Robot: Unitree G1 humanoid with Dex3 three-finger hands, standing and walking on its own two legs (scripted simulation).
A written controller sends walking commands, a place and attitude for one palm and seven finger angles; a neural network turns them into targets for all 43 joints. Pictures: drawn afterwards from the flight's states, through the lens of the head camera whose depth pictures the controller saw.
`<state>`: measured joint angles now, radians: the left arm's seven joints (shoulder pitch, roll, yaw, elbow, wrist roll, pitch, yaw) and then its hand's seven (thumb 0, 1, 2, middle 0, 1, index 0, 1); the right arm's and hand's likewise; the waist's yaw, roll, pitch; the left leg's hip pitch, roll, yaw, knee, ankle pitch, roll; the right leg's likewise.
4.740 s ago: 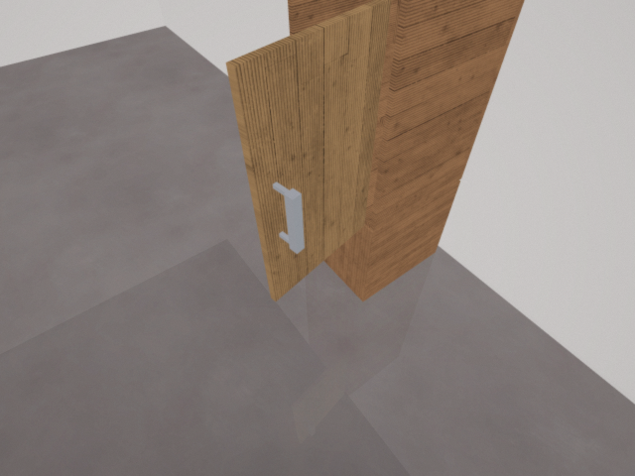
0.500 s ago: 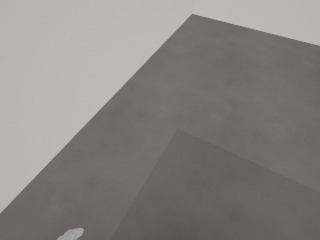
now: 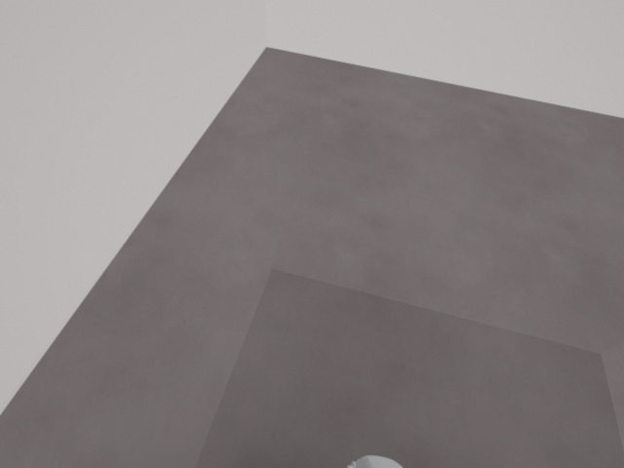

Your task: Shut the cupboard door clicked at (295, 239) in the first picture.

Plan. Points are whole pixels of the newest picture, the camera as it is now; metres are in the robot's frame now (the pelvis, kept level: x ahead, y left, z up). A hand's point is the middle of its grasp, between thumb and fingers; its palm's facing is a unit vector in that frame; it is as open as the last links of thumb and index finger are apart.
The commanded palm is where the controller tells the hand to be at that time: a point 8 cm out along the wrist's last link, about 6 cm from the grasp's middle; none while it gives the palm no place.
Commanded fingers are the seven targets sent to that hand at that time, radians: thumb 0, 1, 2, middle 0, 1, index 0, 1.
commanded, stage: walk around to get in front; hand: left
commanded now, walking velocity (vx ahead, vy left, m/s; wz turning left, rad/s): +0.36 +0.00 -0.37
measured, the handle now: out of the picture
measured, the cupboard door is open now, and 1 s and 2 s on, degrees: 100 100 100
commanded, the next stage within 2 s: walk to a spot facing it in 0.46 s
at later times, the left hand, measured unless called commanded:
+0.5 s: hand (254, 364) +0.29 +0.11 -0.16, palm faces -0.08 -0.97 -0.22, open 7.1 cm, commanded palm none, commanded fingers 0.00 0.90 0.90 -0.20 -0.30 -0.20 -0.30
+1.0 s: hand (267, 277) +0.46 +0.11 -0.17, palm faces +0.11 -0.98 -0.18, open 7.3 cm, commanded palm none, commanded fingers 0.00 0.90 0.90 -0.20 -0.30 -0.20 -0.30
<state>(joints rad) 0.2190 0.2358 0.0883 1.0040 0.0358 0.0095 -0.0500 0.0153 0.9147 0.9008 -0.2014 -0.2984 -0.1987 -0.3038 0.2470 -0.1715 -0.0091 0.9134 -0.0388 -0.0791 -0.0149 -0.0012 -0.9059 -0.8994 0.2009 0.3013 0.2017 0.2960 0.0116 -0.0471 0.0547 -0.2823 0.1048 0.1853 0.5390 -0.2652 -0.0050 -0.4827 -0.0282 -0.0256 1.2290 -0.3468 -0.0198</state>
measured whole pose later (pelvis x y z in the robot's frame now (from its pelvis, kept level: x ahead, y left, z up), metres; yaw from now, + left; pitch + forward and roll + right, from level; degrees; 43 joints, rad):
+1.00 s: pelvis +0.38 -0.08 +0.00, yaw +4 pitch +2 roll -2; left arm 0.15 0.18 0.07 0.95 0.02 0.02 0.01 0.01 0.91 0.90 -0.20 -0.30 -0.20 -0.30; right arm 0.20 -0.18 -0.04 0.99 -0.02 0.01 0.00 0.00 -0.92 -0.90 0.20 0.30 0.20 0.30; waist 0.00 0.00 0.05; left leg -0.37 -0.02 0.00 0.50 -0.16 0.05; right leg -0.52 -0.06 0.01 0.99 -0.36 0.06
